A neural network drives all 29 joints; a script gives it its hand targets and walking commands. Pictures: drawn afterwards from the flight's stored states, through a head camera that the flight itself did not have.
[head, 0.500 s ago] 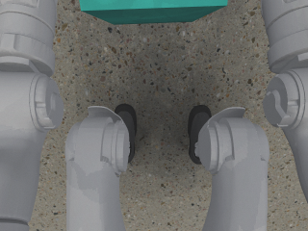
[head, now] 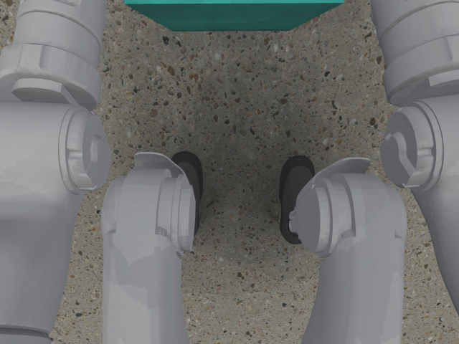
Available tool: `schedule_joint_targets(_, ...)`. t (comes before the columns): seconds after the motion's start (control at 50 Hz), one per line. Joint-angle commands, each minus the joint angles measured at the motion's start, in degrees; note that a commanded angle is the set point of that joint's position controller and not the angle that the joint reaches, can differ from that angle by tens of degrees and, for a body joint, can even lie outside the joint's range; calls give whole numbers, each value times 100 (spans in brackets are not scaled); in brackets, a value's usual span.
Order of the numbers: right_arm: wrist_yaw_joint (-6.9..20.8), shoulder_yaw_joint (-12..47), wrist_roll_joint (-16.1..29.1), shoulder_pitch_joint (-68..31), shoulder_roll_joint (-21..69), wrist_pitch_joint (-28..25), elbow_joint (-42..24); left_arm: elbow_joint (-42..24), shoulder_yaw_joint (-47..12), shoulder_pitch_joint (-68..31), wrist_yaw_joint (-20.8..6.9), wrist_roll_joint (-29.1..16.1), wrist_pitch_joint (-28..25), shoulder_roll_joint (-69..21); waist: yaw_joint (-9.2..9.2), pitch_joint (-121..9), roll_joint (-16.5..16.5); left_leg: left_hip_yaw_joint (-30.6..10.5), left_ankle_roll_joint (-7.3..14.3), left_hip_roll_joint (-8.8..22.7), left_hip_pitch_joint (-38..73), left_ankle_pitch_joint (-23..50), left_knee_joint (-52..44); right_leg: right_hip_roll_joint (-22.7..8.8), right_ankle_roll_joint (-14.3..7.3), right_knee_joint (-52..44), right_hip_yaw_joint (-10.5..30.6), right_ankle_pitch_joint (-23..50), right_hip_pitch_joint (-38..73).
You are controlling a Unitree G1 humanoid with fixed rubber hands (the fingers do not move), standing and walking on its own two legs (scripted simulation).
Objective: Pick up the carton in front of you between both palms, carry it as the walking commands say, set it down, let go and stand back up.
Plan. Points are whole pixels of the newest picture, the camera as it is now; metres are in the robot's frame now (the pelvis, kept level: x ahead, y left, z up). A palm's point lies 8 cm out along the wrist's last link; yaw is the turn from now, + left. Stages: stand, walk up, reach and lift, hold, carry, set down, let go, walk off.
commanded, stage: reach and lift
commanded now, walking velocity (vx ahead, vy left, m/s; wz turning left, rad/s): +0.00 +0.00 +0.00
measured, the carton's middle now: out of the picture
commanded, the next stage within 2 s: none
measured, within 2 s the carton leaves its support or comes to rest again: leaves its support in 0.36 s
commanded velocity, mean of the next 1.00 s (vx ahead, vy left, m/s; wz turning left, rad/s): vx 0.00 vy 0.00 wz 0.00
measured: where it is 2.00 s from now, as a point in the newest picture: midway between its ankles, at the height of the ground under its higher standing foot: (240, 212)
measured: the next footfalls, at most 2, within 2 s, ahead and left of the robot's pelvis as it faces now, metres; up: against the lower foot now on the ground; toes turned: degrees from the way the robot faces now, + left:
none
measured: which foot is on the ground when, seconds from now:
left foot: down 0.00-1.00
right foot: down 0.00-1.00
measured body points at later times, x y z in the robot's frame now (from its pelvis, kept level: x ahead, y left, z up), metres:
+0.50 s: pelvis +0.00 +0.00 +0.01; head +0.36 +0.03 +0.28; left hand +0.57 +0.19 -0.11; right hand +0.58 -0.12 -0.11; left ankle +0.11 +0.12 -0.34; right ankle +0.11 -0.13 -0.34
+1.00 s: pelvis -0.01 +0.00 +0.12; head +0.27 +0.03 +0.47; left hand +0.51 +0.18 +0.06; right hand +0.53 -0.12 +0.06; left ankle +0.11 +0.12 -0.34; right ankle +0.11 -0.13 -0.34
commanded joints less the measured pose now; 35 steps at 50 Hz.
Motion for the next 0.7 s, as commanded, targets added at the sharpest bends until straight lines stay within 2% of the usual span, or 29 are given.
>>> schedule_joint_targets(0.0, 904, 565, -278, -2671, 3361, 132, -919, -776, -701, -2668, -993, 142, 197, -3295, 8, -6671, -69, 377, -99, -356, 3258, 1864, -862, 388, -181, -667, -435, 1867, 3359)
schedule_joint_targets(0.02, 1139, 521, -358, -2660, 4065, 225, -949, -861, -744, -2797, -1244, 223, 291, -4032, -12, -6457, -26, 427, -79, -418, 3269, 1779, -835, 428, -199, -638, -483, 1715, 3046)
schedule_joint_targets(0.04, 1331, 401, -416, -2442, 4521, 345, -878, -1019, -736, -2843, -1457, 257, 384, -4445, -43, -6292, -52, 447, -53, -440, 3196, 1701, -819, 451, -204, -644, -514, 1603, 2840)
schedule_joint_targets(0.06, 1489, 316, -440, -2334, 4836, 438, -915, -1108, -717, -2762, -1629, 316, 484, -4731, 4, -6216, -61, 477, -31, -454, 3101, 1672, -826, 471, -202, -643, -548, 1574, 2760)
schedule_joint_targets(0.14, 1767, 418, -455, -2171, 5420, 646, -1252, -1471, -760, -2570, -1996, 278, 735, -5305, 127, -6290, -179, 534, 77, -489, 2750, 1705, -791, 487, -259, -580, -578, 1617, 2747)
schedule_joint_targets(0.16, 1790, 534, -408, -2130, 5513, 676, -1410, -1619, -861, -2593, -2038, 175, 771, -5384, 82, -6422, -250, 519, 105, -487, 2726, 1760, -752, 475, -277, -576, -569, 1688, 2828)
schedule_joint_targets(0.22, 1771, 873, -168, -2238, 5743, 754, -1820, -2160, -1305, -2830, -2040, -127, 838, -5550, 81, -7219, -196, 543, 111, -494, 3142, 2094, -673, 468, -319, -542, -562, 1948, 3143)
schedule_joint_targets(0.26, 1699, 1198, 71, -2473, 5895, 786, -2271, -2697, -1578, -3063, -1955, -362, 878, -5714, 91, -8554, -165, 574, 93, -511, 3783, 2678, -629, 470, -330, -495, -596, 2495, 3710)
schedule_joint_targets(0.3, 1579, 1569, 319, -2807, 6234, 841, -3019, -3396, -1849, -3254, -1790, -553, 954, -5960, 165, -10324, -191, 589, 62, -555, 4703, 3509, -633, 508, -294, -498, -655, 3214, 4334)
schedule_joint_targets(0.34, 1489, 1808, 475, -3003, 6457, 935, -3739, -3871, -2033, -3234, -1625, -603, 1104, -6243, 196, -11865, -94, 568, 5, -602, 5612, 4261, -731, 579, -233, -618, -743, 3655, 4614)
schedule_joint_targets(0.38, 1469, 1770, 418, -2817, 6727, 1056, -3983, -3941, -1953, -2948, -1567, -434, 1246, -6506, 270, -12463, 10, 548, -42, -646, 5815, 4442, -891, 619, -190, -803, -759, 3611, 4489)
schedule_joint_targets(0.4, 1437, 1835, 332, -2673, 6864, 1120, -4019, -3960, -2026, -2729, -1515, -367, 1314, -6818, 215, -12737, 31, 595, -83, -675, 5816, 4419, -996, 640, -155, -909, -794, 3659, 4529)
schedule_joint_targets(0.42, 1433, 1783, 236, -2448, 6953, 1195, -3854, -3884, -1983, -2457, -1496, -216, 1382, -6898, 236, -12578, 40, 600, -95, -696, 5633, 4293, -1157, 674, -150, -1023, -795, 3599, 4462)
schedule_joint_targets(0.48, 1517, 1480, -152, -1924, 7114, 1286, -3428, -3516, -1898, -1961, -1528, 89, 1487, -7224, 113, -11489, 240, 601, -154, -715, 5233, 3770, -1500, 771, -140, -1392, -797, 3159, 3808)
schedule_joint_targets(0.5, 1554, 1284, -325, -1652, 7167, 1321, -3068, -3226, -1749, -1774, -1559, 239, 1520, -7321, 111, -10777, 293, 626, -165, -719, 4937, 3382, -1662, 787, -149, -1589, -774, 2843, 3508)
schedule_joint_targets(0.54, 1645, 678, -792, -1213, 7285, 1401, -2299, -2504, -1221, -1421, -1648, 660, 1587, -7391, 34, -9097, 174, 640, -141, -729, 3879, 2108, -2115, 787, -199, -2058, -725, 1801, 3003)
schedule_joint_targets(0.56, 1678, 356, -990, -1147, 7272, 1405, -2115, -2286, -911, -1339, -1696, 874, 1588, -7315, 59, -8403, 162, 651, -111, -740, 3454, 1664, -2296, 767, -230, -2243, -694, 1404, 2799)
schedule_joint_targets(0.6, 1697, -73, -1351, -1142, 7134, 1410, -1975, -2066, -531, -1371, -1778, 1134, 1596, -7285, -86, -7976, 98, 661, -67, -750, 3137, 1176, -2547, 743, -267, -2573, -684, 1012, 2824)
schedule_joint_targets(0.68, 1720, -522, -1686, -1358, 6946, 1425, -1848, -1889, -90, -1589, -1824, 1430, 1615, -7136, -125, -7984, 186, 666, -34, -781, 3279, 681, -2995, 728, -344, -2954, -705, 591, 2984)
